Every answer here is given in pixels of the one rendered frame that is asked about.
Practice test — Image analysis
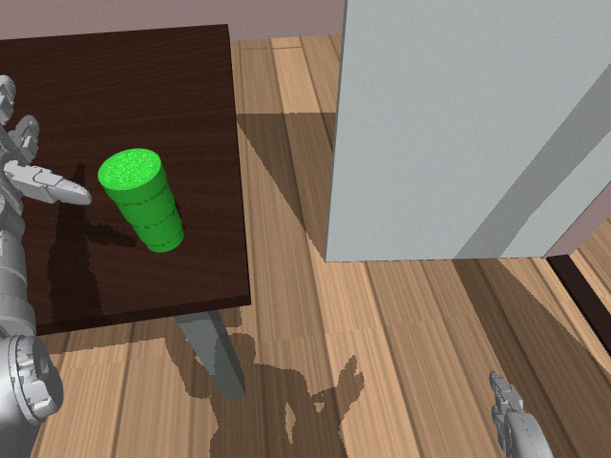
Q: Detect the cup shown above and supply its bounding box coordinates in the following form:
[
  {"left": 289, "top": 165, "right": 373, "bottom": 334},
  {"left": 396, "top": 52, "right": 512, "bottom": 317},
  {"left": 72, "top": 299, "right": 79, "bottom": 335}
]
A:
[{"left": 97, "top": 149, "right": 184, "bottom": 253}]

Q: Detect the left robot hand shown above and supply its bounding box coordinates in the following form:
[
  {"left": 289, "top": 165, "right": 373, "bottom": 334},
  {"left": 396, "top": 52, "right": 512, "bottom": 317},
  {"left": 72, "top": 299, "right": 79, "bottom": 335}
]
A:
[{"left": 0, "top": 75, "right": 92, "bottom": 205}]

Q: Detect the right robot hand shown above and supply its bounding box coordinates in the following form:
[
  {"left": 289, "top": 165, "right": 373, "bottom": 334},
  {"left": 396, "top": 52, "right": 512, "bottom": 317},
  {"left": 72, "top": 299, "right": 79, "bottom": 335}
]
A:
[{"left": 489, "top": 371, "right": 554, "bottom": 458}]

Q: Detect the left robot arm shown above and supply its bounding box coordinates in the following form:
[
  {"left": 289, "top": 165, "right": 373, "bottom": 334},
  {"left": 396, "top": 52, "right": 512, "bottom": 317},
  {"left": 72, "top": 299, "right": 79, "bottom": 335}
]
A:
[{"left": 0, "top": 178, "right": 64, "bottom": 458}]

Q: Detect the table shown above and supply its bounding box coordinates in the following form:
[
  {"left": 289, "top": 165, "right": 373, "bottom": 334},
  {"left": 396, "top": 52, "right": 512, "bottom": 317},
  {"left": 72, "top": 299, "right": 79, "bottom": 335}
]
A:
[{"left": 0, "top": 24, "right": 251, "bottom": 400}]

